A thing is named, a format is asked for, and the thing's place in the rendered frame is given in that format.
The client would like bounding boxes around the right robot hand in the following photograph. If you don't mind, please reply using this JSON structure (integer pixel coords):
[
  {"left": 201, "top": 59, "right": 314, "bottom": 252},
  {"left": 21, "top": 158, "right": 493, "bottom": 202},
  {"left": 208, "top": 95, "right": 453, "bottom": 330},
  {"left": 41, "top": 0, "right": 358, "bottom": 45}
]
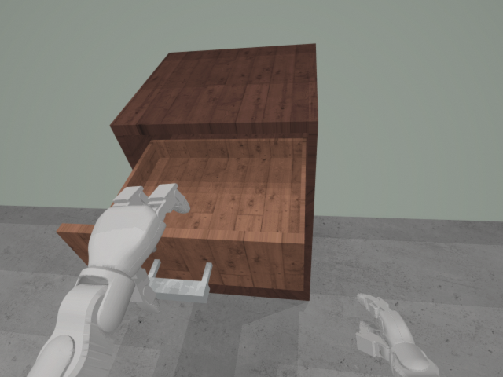
[{"left": 355, "top": 293, "right": 415, "bottom": 365}]

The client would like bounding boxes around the robot right forearm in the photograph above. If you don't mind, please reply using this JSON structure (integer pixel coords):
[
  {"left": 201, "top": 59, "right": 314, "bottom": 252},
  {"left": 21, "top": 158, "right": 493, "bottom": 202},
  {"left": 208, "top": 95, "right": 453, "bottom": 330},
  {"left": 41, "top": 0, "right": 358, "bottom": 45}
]
[{"left": 389, "top": 342, "right": 439, "bottom": 377}]

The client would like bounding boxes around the drawer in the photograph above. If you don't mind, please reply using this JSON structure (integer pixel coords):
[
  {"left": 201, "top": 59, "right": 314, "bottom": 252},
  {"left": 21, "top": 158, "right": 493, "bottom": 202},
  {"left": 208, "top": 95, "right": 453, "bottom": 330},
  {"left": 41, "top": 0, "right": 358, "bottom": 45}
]
[{"left": 56, "top": 138, "right": 307, "bottom": 291}]

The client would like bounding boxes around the cabinet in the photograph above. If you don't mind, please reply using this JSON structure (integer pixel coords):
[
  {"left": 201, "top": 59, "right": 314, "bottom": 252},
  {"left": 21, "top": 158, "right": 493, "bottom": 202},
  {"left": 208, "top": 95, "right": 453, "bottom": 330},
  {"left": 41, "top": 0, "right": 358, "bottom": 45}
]
[{"left": 109, "top": 43, "right": 318, "bottom": 301}]

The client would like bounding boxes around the left robot hand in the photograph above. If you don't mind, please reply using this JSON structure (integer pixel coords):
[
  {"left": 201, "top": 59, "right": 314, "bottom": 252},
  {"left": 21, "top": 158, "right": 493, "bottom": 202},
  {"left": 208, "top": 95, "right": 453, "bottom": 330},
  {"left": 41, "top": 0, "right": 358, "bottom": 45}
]
[{"left": 88, "top": 183, "right": 190, "bottom": 313}]

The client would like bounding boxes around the handle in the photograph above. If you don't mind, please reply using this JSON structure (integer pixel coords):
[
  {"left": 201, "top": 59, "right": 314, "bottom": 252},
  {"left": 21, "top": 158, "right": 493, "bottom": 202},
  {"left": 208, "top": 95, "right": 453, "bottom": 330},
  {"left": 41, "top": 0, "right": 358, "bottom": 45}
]
[{"left": 148, "top": 259, "right": 213, "bottom": 303}]

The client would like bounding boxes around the robot left forearm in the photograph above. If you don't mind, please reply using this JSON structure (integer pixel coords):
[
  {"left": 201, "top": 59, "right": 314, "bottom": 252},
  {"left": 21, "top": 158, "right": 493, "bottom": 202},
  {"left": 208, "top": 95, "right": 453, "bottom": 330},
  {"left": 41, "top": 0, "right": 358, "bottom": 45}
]
[{"left": 27, "top": 266, "right": 135, "bottom": 377}]

